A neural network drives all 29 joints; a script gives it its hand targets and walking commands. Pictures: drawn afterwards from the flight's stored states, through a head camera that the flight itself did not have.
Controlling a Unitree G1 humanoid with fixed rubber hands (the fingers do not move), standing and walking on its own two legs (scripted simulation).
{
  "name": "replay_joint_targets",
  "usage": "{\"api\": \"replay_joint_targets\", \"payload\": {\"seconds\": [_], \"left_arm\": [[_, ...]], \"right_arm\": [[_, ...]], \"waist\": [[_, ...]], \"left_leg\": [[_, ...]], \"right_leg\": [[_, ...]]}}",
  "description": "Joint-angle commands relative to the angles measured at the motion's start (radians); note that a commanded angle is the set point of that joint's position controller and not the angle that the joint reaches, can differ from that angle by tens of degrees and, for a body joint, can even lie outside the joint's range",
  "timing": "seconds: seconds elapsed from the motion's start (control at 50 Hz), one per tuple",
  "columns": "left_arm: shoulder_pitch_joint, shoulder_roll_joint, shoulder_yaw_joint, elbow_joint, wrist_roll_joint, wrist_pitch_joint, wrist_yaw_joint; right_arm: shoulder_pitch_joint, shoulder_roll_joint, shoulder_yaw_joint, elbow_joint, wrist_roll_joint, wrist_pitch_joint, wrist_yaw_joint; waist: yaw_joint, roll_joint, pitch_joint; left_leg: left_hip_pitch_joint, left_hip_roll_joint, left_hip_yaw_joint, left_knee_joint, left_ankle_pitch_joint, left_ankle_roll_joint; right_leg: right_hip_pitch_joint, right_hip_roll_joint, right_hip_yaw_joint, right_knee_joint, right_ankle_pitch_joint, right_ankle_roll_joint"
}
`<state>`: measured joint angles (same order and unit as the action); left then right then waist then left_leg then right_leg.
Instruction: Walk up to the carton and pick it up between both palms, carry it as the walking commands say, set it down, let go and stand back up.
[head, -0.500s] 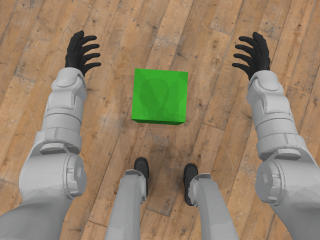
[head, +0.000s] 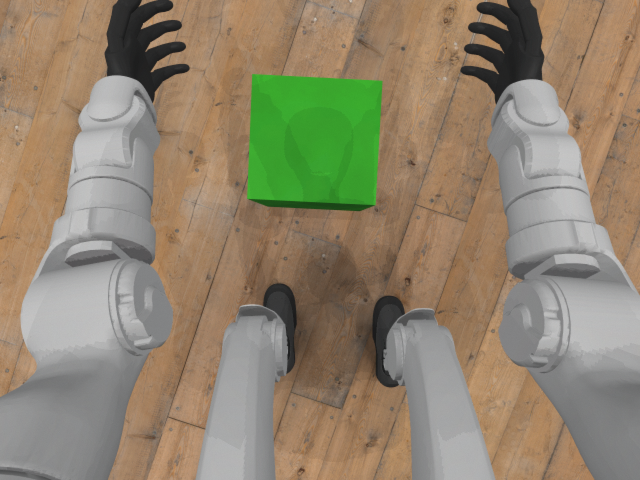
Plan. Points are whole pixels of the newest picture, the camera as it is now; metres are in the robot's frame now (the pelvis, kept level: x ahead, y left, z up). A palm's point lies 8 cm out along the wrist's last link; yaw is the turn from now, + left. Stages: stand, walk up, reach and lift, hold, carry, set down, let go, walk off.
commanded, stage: reach and lift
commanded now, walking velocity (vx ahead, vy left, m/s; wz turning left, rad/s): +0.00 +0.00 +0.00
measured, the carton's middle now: (315, 154) +0.51 +0.05 -0.47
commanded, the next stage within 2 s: none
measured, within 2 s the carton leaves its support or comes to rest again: neither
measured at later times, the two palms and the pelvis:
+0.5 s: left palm (191, 134) +0.50 +0.23 -0.28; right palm (459, 130) +0.52 -0.16 -0.26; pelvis -0.02 +0.01 -0.14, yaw -1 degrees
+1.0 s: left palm (216, 149) +0.51 +0.22 -0.41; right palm (426, 147) +0.52 -0.15 -0.40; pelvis -0.03 +0.00 -0.22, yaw +0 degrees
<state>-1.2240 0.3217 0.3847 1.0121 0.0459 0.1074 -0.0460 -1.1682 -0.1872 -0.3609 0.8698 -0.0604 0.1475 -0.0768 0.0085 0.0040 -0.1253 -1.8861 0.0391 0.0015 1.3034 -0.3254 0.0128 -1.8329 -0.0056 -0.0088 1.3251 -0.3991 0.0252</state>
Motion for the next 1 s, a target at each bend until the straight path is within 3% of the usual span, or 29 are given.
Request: {"api": "replay_joint_targets", "payload": {"seconds": [0.0, 0.06, 0.08, 0.16, 0.24, 0.26, 0.28, 0.34, 0.36, 0.4, 0.42, 0.46, 0.48, 0.5, 0.52, 0.54, 0.56, 0.58, 0.62, 0.64, 0.68, 0.74, 0.76, 0.82, 0.84, 0.9, 0.94, 0.96, 0.98], "left_arm": [[-0.22, 0.104, -0.025, -0.079, -0.013, -0.007, 0.009], [-0.213, 0.09, -0.062, -0.124, -0.036, -0.012, 0.028], [-0.217, 0.104, -0.063, -0.188, -0.03, -0.016, 0.041], [-0.187, 0.107, -0.114, -0.207, -0.074, -0.019, 0.074], [-0.171, 0.083, -0.147, -0.194, -0.095, -0.005, 0.097], [-0.189, 0.091, -0.16, -0.211, -0.103, -0.006, 0.101], [-0.21, 0.108, -0.165, -0.231, -0.117, -0.002, 0.111], [-0.23, 0.13, -0.183, -0.189, -0.128, -0.001, 0.12], [-0.258, 0.14, -0.193, -0.161, -0.136, 0.0, 0.122], [-0.287, 0.157, -0.184, -0.074, -0.127, 0.0, 0.125], [-0.282, 0.115, -0.219, -0.054, -0.153, 0.002, 0.124], [-0.33, 0.175, -0.194, -0.04, -0.144, -0.011, 0.127], [-0.358, 0.146, -0.23, -0.027, -0.178, -0.011, 0.127], [-0.378, 0.155, -0.226, 0.02, -0.167, -0.018, 0.127], [-0.413, 0.138, -0.244, -0.002, -0.192, -0.023, 0.121], [-0.459, 0.156, -0.25, -0.038, -0.197, -0.03, 0.121], [-0.448, 0.203, -0.233, 0.063, -0.187, -0.033, 0.125], [-0.464, 0.186, -0.246, 0.016, -0.204, -0.041, 0.125], [-0.469, 0.232, -0.246, 0.081, -0.189, -0.047, 0.13], [-0.486, 0.214, -0.259, 0.073, -0.205, -0.051, 0.127], [-0.471, 0.208, -0.261, 0.108, -0.202, -0.061, 0.125], [-0.53, 0.205, -0.296, 0.043, -0.249, -0.085, 0.126], [-0.502, 0.204, -0.296, 0.09, -0.264, -0.086, 0.128], [-0.485, 0.215, -0.289, 0.124, -0.261, -0.1, 0.124], [-0.488, 0.218, -0.283, 0.129, -0.258, -0.101, 0.127], [-0.498, 0.262, -0.277, 0.083, -0.26, -0.123, 0.138], [-0.48, 0.278, -0.278, 0.099, -0.27, -0.123, 0.145], [-0.522, 0.264, -0.301, 0.043, -0.301, -0.122, 0.142], [-0.522, 0.263, -0.313, 0.068, -0.309, -0.116, 0.142]], "right_arm": [[-0.183, -0.084, 0.015, -0.068, 0.018, -0.013, -0.024], [-0.185, -0.104, 0.018, -0.12, 0.041, -0.028, -0.035], [-0.184, -0.113, 0.021, -0.147, 0.056, -0.034, -0.036], [-0.141, -0.145, 0.029, -0.142, 0.078, -0.049, -0.049], [-0.14, -0.151, 0.058, -0.106, 0.131, -0.053, -0.035], [-0.185, -0.153, 0.075, -0.167, 0.152, -0.053, -0.037], [-0.174, -0.168, 0.087, -0.117, 0.152, -0.05, -0.033], [-0.227, -0.177, 0.129, -0.089, 0.195, -0.042, -0.031], [-0.25, -0.201, 0.115, -0.06, 0.185, -0.043, -0.036], [-0.277, -0.204, 0.127, 0.007, 0.198, -0.039, -0.037], [-0.302, -0.207, 0.122, 0.009, 0.195, -0.046, -0.037], [-0.307, -0.205, 0.128, 0.053, 0.204, -0.048, -0.047], [-0.343, -0.233, 0.124, 0.055, 0.2, -0.057, -0.046], [-0.36, -0.221, 0.128, 0.091, 0.21, -0.059, -0.047], [-0.378, -0.216, 0.137, 0.1, 0.196, -0.065, -0.043], [-0.413, -0.233, 0.151, 0.048, 0.214, -0.068, -0.046], [-0.419, -0.257, 0.143, 0.15, 0.214, -0.067, -0.05], [-0.439, -0.252, 0.147, 0.096, 0.206, -0.079, -0.054], [-0.448, -0.255, 0.161, 0.142, 0.236, -0.077, -0.06], [-0.468, -0.266, 0.178, 0.114, 0.231, -0.083, -0.061], [-0.431, -0.25, 0.173, 0.162, 0.235, -0.089, -0.061], [-0.5, -0.237, 0.226, 0.108, 0.271, -0.106, -0.06], [-0.481, -0.232, 0.236, 0.153, 0.278, -0.112, -0.061], [-0.486, -0.224, 0.255, 0.135, 0.294, -0.12, -0.062], [-0.47, -0.245, 0.236, 0.128, 0.283, -0.126, -0.066], [-0.488, -0.264, 0.234, 0.129, 0.291, -0.14, -0.076], [-0.464, -0.286, 0.238, 0.119, 0.295, -0.142, -0.09], [-0.507, -0.284, 0.264, 0.08, 0.299, -0.143, -0.092], [-0.502, -0.279, 0.263, 0.095, 0.307, -0.136, -0.092]], "waist": [[-0.007, -0.012, -0.954], [-0.001, 0.054, -1.032], [0.018, 0.078, -1.093], [-0.019, 0.06, -1.094], [0.006, 0.075, -0.989], [0.021, 0.102, -1.001], [-0.011, 0.045, -1.023], [0.034, 0.041, -0.952], [0.01, 0.033, -0.937], [0.021, 0.046, -0.826], [-0.009, 0.045, -0.848], [0.011, 0.043, -0.804], [-0.037, 0.014, -0.807], [-0.014, 0.046, -0.747], [-0.038, 0.02, -0.698], [-0.023, 0.048, -0.787], [-0.011, 0.038, -0.74], [-0.021, 0.032, -0.739], [0.007, 0.061, -0.782], [0.0, 0.043, -0.776], [-0.001, 0.085, -0.742], [0.0, 0.059, -0.832], [0.0, 0.013, -0.794], [0.031, 0.019, -0.802], [0.007, 0.018, -0.762], [0.031, 0.019, -0.795], [0.019, 0.033, -0.855], [-0.005, -0.022, -0.848], [0.0, 0.013, -0.838]], "left_leg": [[0.558, -0.108, 0.044, 0.07, 0.145, -0.021], [0.625, -0.098, 0.027, 0.165, 0.295, -0.031], [0.675, -0.099, 0.02, 0.203, 0.386, -0.038], [0.645, -0.09, 0.015, 0.284, 0.379, -0.046], [0.65, -0.082, -0.004, 0.337, 0.385, -0.049], [0.642, -0.077, -0.004, 0.355, 0.362, -0.047], [0.642, -0.077, -0.013, 0.361, 0.345, -0.046], [0.531, -0.072, 0.01, 0.389, 0.239, -0.04], [0.515, -0.074, 0.004, 0.4, 0.199, -0.039], [0.412, -0.066, 0.015, 0.412, 0.095, -0.035], [0.444, -0.065, 0.002, 0.414, 0.092, -0.036], [0.396, -0.06, 0.007, 0.434, 0.009, -0.029], [0.383, -0.058, -0.003, 0.455, 0.021, -0.029], [0.346, -0.054, -0.001, 0.467, 0.014, -0.026], [0.297, -0.056, -0.007, 0.469, -0.02, -0.027], [0.376, -0.051, -0.007, 0.492, 0.017, -0.027], [0.34, -0.045, -0.004, 0.502, -0.037, -0.023], [0.321, -0.051, -0.009, 0.521, 0.004, -0.026], [0.369, -0.037, -0.001, 0.542, -0.012, -0.024], [0.339, -0.041, 0.0, 0.566, 0.012, -0.023], [0.347, -0.035, -0.012, 0.582, 0.039, -0.027], [0.415, -0.032, -0.021, 0.636, 0.148, -0.025], [0.379, -0.033, -0.025, 0.645, 0.16, -0.021], [0.363, -0.027, -0.023, 0.69, 0.185, -0.019], [0.337, -0.025, -0.028, 0.702, 0.194, -0.02], [0.315, -0.029, -0.016, 0.715, 0.205, -0.031], [0.381, -0.023, -0.017, 0.752, 0.241, -0.029], [0.322, -0.023, -0.015, 0.747, 0.217, -0.028], [0.342, -0.022, -0.015, 0.74, 0.18, -0.027]], "right_leg": [[0.437, 0.1, -0.05, 0.013, 0.161, 0.03], [0.316, 0.102, -0.055, 0.095, 0.213, 0.029], [0.266, 0.105, -0.058, 0.139, 0.254, 0.031], [0.211, 0.101, -0.07, 0.227, 0.261, 0.031], [0.04, 0.104, -0.084, 0.293, 0.187, 0.027], [0.031, 0.095, -0.064, 0.3, 0.172, 0.02], [0.057, 0.097, -0.081, 0.323, 0.171, 0.028], [0.045, 0.084, -0.072, 0.365, 0.127, 0.016], [0.026, 0.081, -0.081, 0.381, 0.098, 0.021], [-0.011, 0.07, -0.067, 0.389, 0.029, 0.014], [-0.008, 0.071, -0.08, 0.402, 0.032, 0.014], [-0.008, 0.063, -0.067, 0.413, -0.035, 0.008], [-0.003, 0.061, -0.072, 0.428, -0.02, 0.01], [-0.044, 0.062, -0.061, 0.443, -0.031, 0.007], [-0.062, 0.062, -0.062, 0.443, -0.058, 0.003], [-0.026, 0.059, -0.057, 0.456, -0.032, 0.003], [-0.041, 0.052, -0.061, 0.48, -0.082, 0.005], [-0.041, 0.055, -0.049, 0.485, -0.045, 0.002], [0.011, 0.049, -0.044, 0.505, -0.062, 0.007], [0.005, 0.055, -0.044, 0.519, -0.045, 0.008], [-0.031, 0.049, -0.034, 0.537, -0.029, 0.007], [-0.004, 0.044, -0.033, 0.583, 0.047, 0.014], [0.001, 0.045, -0.038, 0.601, 0.061, 0.019], [-0.004, 0.04, -0.021, 0.636, 0.086, 0.023], [-0.047, 0.042, -0.021, 0.638, 0.093, 0.026], [0.005, 0.045, -0.023, 0.674, 0.127, 0.025], [0.022, 0.047, -0.024, 0.689, 0.143, 0.029], [0.075, 0.046, -0.029, 0.686, 0.152, 0.03], [0.059, 0.045, -0.031, 0.691, 0.114, 0.024]]}}
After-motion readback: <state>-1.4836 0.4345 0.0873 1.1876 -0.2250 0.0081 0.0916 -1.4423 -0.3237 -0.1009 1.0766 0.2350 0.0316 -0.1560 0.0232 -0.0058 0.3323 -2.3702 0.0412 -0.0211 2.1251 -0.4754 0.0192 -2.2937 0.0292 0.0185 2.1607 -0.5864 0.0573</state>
